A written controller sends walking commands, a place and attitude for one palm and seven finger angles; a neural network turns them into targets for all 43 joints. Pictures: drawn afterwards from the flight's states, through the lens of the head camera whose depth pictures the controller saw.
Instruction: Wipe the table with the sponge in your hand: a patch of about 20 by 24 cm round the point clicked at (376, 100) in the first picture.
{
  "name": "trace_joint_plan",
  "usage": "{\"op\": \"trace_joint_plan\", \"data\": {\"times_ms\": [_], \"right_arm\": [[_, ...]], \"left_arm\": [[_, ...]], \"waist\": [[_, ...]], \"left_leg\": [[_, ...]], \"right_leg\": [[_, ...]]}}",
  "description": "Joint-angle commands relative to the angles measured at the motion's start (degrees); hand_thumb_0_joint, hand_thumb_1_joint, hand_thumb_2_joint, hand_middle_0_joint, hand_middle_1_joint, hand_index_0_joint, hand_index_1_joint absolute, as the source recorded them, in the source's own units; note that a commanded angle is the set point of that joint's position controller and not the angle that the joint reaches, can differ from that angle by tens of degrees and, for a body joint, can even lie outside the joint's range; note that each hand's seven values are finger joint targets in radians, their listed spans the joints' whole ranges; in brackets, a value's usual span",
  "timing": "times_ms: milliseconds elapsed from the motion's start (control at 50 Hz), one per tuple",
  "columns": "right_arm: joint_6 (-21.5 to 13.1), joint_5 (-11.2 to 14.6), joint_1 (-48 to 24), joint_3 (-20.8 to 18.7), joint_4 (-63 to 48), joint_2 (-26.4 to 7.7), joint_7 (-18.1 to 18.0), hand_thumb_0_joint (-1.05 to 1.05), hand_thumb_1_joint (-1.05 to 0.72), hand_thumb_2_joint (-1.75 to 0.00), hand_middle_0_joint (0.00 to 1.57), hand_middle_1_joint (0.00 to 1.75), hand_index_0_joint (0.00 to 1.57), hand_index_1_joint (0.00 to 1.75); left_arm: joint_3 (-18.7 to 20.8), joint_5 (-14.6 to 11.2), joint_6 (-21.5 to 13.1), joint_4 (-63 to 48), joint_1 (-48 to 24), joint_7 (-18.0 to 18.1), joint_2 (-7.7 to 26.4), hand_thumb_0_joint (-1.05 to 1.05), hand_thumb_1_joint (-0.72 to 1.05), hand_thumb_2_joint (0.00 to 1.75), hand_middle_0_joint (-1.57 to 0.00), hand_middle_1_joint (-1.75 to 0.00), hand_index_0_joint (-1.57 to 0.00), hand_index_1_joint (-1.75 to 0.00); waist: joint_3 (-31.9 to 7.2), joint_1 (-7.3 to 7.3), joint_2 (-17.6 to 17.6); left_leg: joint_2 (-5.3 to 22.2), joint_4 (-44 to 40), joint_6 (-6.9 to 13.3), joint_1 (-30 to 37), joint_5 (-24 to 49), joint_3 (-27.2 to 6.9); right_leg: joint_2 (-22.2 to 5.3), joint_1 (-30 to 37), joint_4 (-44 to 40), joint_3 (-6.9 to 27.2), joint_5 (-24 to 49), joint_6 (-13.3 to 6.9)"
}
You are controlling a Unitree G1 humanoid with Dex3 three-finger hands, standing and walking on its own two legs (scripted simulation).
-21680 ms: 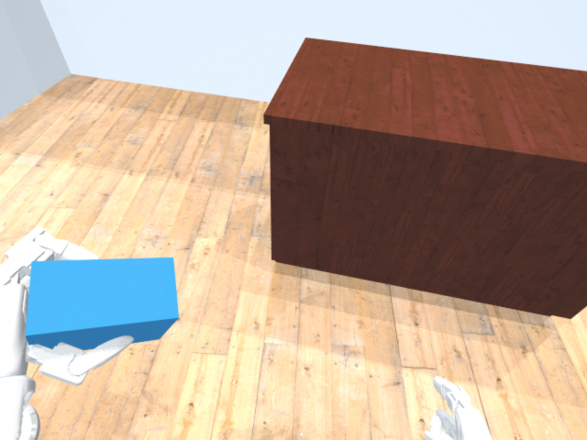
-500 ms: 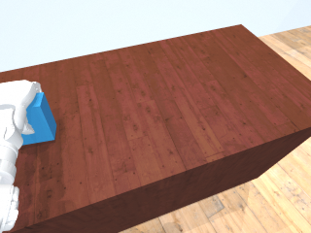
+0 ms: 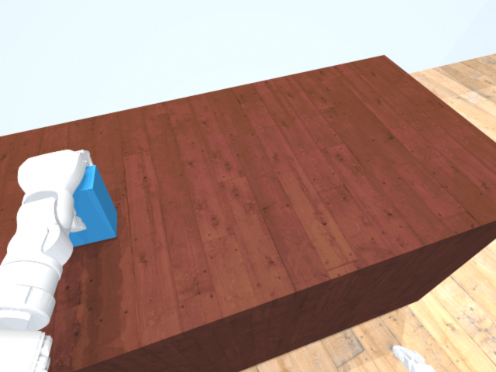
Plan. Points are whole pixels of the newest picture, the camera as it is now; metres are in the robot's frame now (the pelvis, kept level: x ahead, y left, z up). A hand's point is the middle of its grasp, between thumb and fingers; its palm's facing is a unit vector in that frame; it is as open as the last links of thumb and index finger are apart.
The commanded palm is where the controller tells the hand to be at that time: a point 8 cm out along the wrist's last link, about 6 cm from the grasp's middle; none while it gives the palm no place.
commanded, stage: wipe back along the middle lane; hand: left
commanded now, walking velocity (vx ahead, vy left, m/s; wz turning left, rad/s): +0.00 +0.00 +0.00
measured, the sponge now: (80, 216) +0.35 +0.34 +0.03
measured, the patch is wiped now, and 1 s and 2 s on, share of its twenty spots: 0.40 0.65 0.70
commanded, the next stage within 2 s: slide across to the third lane in 1.46 s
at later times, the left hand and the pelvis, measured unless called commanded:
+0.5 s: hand (74, 215) +0.32 +0.32 +0.07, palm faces -0.04 -0.02 -1.00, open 10.5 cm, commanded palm +0.29 +0.29 +0.10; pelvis -0.01 -0.01 +0.00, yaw +0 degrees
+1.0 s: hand (78, 242) +0.28 +0.29 +0.07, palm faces +0.02 -0.05 -1.00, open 10.5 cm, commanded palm +0.24 +0.26 +0.10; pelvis +0.00 -0.01 +0.00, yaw +0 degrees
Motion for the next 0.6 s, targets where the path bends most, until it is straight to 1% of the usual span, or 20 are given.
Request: {"op": "trace_joint_plan", "data": {"times_ms": [0, 40, 80, 100, 140, 160, 180, 200, 220, 260, 280, 300, 340, 400, 440, 460, 500, 520, 560, 580], "right_arm": [[-1.59, 0.05, -3.4, -1.87, -7.02, -8.67, 0.01, 0.0, -0.9, -0.9, 0.2, 0.3, 0.2, 0.3], [-1.68, 0.08, -4.03, -1.65, -7.85, -8.07, 0.22, 0.0, -0.9, -0.9, 0.2, 0.3, 0.2, 0.3], [-1.63, 0.02, -4.32, -1.64, -7.91, -8.09, 0.33, 0.0, -0.9, -0.9, 0.2, 0.3, 0.2, 0.3], [-1.74, 0.06, -4.78, -1.6, -8.15, -8.24, 0.23, 0.0, -0.9, -0.9, 0.2, 0.3, 0.2, 0.3], [-1.84, 0.13, -5.11, -1.4, -8.64, -7.8, 0.24, 0.0, -0.9, -0.9, 0.2, 0.3, 0.2, 0.3], [-1.85, 0.04, -5.17, -1.45, -8.55, -7.97, 0.26, 0.0, -0.9, -0.9, 0.2, 0.3, 0.2, 0.3], [-1.89, 0.11, -5.65, -1.25, -8.89, -7.77, 0.3, 0.0, -0.9, -0.9, 0.2, 0.3, 0.2, 0.3], [-1.93, 0.14, -5.87, -1.21, -8.55, -8.09, 0.3, 0.0, -0.9, -0.9, 0.2, 0.3, 0.2, 0.3], [-1.98, 0.07, -5.75, -1.21, -9.16, -7.73, 0.31, 0.0, -0.9, -0.9, 0.2, 0.3, 0.2, 0.3], [-2.06, 0.19, -6.12, -1.07, -9.16, -7.68, 0.31, 0.0, -0.9, -0.9, 0.2, 0.3, 0.2, 0.3], [-2.09, 0.25, -6.36, -1.05, -9.02, -7.8, 0.26, 0.0, -0.9, -0.9, 0.2, 0.3, 0.2, 0.3], [-2.01, 0.21, -6.65, -0.91, -8.68, -8.34, 0.06, 0.0, -0.9, -0.9, 0.2, 0.3, 0.2, 0.3], [-2.17, 0.32, -7.15, -0.74, -9.54, -7.55, 0.12, 0.0, -0.9, -0.9, 0.2, 0.3, 0.2, 0.3], [-2.16, 0.29, -7.61, -0.65, -9.16, -8.01, -0.05, 0.0, -0.9, -0.9, 0.2, 0.3, 0.2, 0.3], [-2.44, 0.35, -7.88, -0.6, -9.78, -7.26, 0.13, 0.0, -0.9, -0.9, 0.2, 0.3, 0.2, 0.3], [-2.54, 0.23, -7.95, -0.7, -10.04, -7.25, 0.25, 0.0, -0.9, -0.9, 0.2, 0.3, 0.2, 0.3], [-2.74, 0.14, -8.8, -0.71, -10.22, -7.53, 0.4, 0.0, -0.9, -0.9, 0.2, 0.3, 0.2, 0.3], [-2.84, -0.01, -8.54, -0.71, -10.64, -7.05, 0.49, 0.0, -0.9, -0.9, 0.2, 0.3, 0.2, 0.3], [-3.04, 0.06, -9.3, -0.71, -10.6, -7.11, 0.61, 0.0, -0.9, -0.9, 0.2, 0.3, 0.2, 0.3], [-3.02, 0.11, -9.81, -0.55, -10.65, -7.07, 0.66, 0.0, -0.9, -0.9, 0.2, 0.3, 0.2, 0.3]], "left_arm": [[3.79, -0.58, 0.57, -8.01, -9.33, -0.53, 11.08, 0.0, 0.1, 1.3, -1.2, -1.6, -1.2, -1.6], [0.19, 0.25, 1.39, -10.47, -9.84, -0.86, 7.95, 0.0, 0.1, 1.3, -1.2, -1.6, -1.2, -1.6], [1.08, 0.51, 2.09, -10.52, -7.53, -0.76, 8.68, 0.0, 0.1, 1.3, -1.2, -1.6, -1.2, -1.6], [3.23, -0.19, 2.12, -10.84, -5.16, -0.59, 10.02, 0.0, 0.1, 1.3, -1.2, -1.6, -1.2, -1.6], [0.35, -0.35, 2.65, -11.67, -4.72, -0.88, 6.81, 0.0, 0.1, 1.3, -1.2, -1.6, -1.2, -1.6], [1.54, -0.33, 2.87, -11.29, -3.03, -0.74, 7.85, 0.0, 0.1, 1.3, -1.2, -1.6, -1.2, -1.6], [0.63, -0.37, 3.15, -11.78, -2.01, -0.79, 6.8, 0.0, 0.1, 1.3, -1.2, -1.6, -1.2, -1.6], [2.31, -0.45, 3.2, -12.39, -2.36, -0.6, 8.34, 0.0, 0.1, 1.3, -1.2, -1.6, -1.2, -1.6], [-0.44, -0.57, 3.56, -12.76, -1.51, -0.74, 5.37, 0.0, 0.1, 1.3, -1.2, -1.6, -1.2, -1.6], [-0.12, -0.69, 4.17, -11.82, 0.15, -0.67, 5.36, 0.0, 0.1, 1.3, -1.2, -1.6, -1.2, -1.6], [0.88, -0.86, 4.45, -11.5, 1.0, -0.63, 6.25, 0.0, 0.1, 1.3, -1.2, -1.6, -1.2, -1.6], [3.49, -0.96, 4.45, -11.99, 0.31, -0.43, 9.34, 0.0, 0.1, 1.3, -1.2, -1.6, -1.2, -1.6], [-0.96, -0.86, 4.83, -13.72, -0.24, -0.79, 4.58, 0.0, 0.1, 1.3, -1.2, -1.6, -1.2, -1.6], [1.72, -0.84, 5.52, -13.62, 0.15, -0.83, 7.68, 0.0, 0.1, 1.3, -1.2, -1.6, -1.2, -1.6], [-1.29, -0.63, 5.53, -14.56, 1.71, -1.15, 4.01, 0.0, 0.1, 1.3, -1.2, -1.6, -1.2, -1.6], [-1.24, -0.98, 5.4, -15.47, 3.66, -1.15, 3.4, 0.0, 0.1, 1.3, -1.2, -1.6, -1.2, -1.6], [1.76, -1.44, 5.03, -17.92, 6.77, -0.82, 5.99, 0.0, 0.1, 1.3, -1.2, -1.6, -1.2, -1.6], [-0.69, -1.66, 5.09, -19.12, 7.59, -0.79, 3.04, 0.0, 0.1, 1.3, -1.2, -1.6, -1.2, -1.6], [1.31, -2.36, 5.56, -19.96, 11.12, -0.52, 4.3, 0.0, 0.1, 1.3, -1.2, -1.6, -1.2, -1.6], [0.83, -2.48, 5.86, -21.06, 11.73, -0.46, 3.74, 0.0, 0.1, 1.3, -1.2, -1.6, -1.2, -1.6]], "waist": [[-13.92, -0.85, -3.68], [-13.78, -1.25, -2.11], [-13.56, -0.78, -2.29], [-13.24, 0.0, -2.36], [-12.35, -0.66, -3.47], [-12.58, -0.24, -3.43], [-11.89, -0.2, -2.95], [-11.44, 0.06, -2.19], [-11.12, -0.24, -2.29], [-10.16, -0.2, -4.19], [-9.47, -0.01, -4.89], [-9.64, 0.43, -3.92], [-9.83, -0.24, -4.07], [-8.42, 0.31, -3.11], [-8.69, 0.05, -3.85], [-9.36, 0.44, -3.91], [-10.42, 1.36, -2.41], [-10.85, 0.94, -2.86], [-9.53, 1.33, -4.92], [-9.23, 1.26, -4.83]], "left_leg": [[0.61, -1.46, 0.61, 11.98, 25.14, -1.71], [0.54, -1.59, 0.49, 12.63, 25.14, -1.96], [0.4, -1.89, 0.44, 12.59, 23.31, -2.05], [0.33, -2.16, 0.56, 12.23, 22.95, -2.06], [0.25, -2.27, 0.56, 11.63, 21.18, -1.77], [0.23, -2.38, 0.54, 11.5, 20.48, -1.75], [0.1, -2.62, 0.45, 11.16, 19.89, -1.73], [0.4, -2.98, 0.35, 11.43, 19.92, -2.11], [0.12, -2.83, 0.55, 11.42, 19.4, -1.92], [0.18, -2.94, 0.48, 10.52, 17.97, -1.81], [0.08, -3.14, 0.51, 9.79, 16.41, -1.59], [0.11, -3.52, 0.47, 9.61, 16.21, -1.77], [-0.05, -3.42, 0.57, 10.02, 16.22, -1.64], [0.0, -4.02, 0.58, 9.8, 14.43, -1.71], [-0.06, -3.68, 0.54, 10.35, 15.11, -1.81], [-0.07, -3.51, 0.57, 10.52, 15.41, -1.77], [0.02, -3.44, 0.46, 10.88, 16.64, -2.0], [-0.02, -3.25, 0.58, 11.29, 17.19, -1.77], [0.07, -3.23, 0.48, 10.46, 17.13, -1.71], [-0.05, -3.39, 0.39, 10.25, 17.17, -1.64]], "right_leg": [[2.15, 3.88, -0.74, 0.55, 21.09, -4.35], [2.04, 3.28, -0.63, 0.12, 19.88, -4.22], [2.22, 3.56, -0.92, 0.23, 18.25, -4.35], [2.22, 4.45, -0.95, 0.59, 18.33, -4.59], [2.15, 4.15, -1.17, 0.18, 17.74, -4.22], [2.21, 4.47, -1.2, 0.39, 17.3, -4.26], [2.2, 4.39, -1.23, 0.22, 16.55, -4.25], [2.31, 3.95, -1.18, 0.4, 15.79, -4.61], [2.41, 4.03, -1.41, -0.01, 15.53, -4.47], [2.34, 3.93, -1.52, 0.17, 15.17, -4.25], [2.28, 4.17, -1.82, 0.42, 14.52, -4.14], [2.32, 4.69, -1.66, 0.94, 14.37, -4.49], [2.18, 4.38, -1.67, 0.39, 14.33, -4.17], [2.35, 4.18, -2.14, 0.92, 12.24, -4.48], [2.38, 4.0, -1.91, 0.39, 12.48, -4.28], [2.39, 4.57, -1.8, 0.57, 13.11, -4.28], [2.34, 5.81, -1.28, 1.13, 14.3, -4.6], [2.36, 6.17, -1.17, 0.48, 15.01, -4.36], [2.23, 6.7, -1.19, 0.84, 16.32, -4.1], [2.21, 6.78, -1.17, 0.94, 16.63, -4.02]]}}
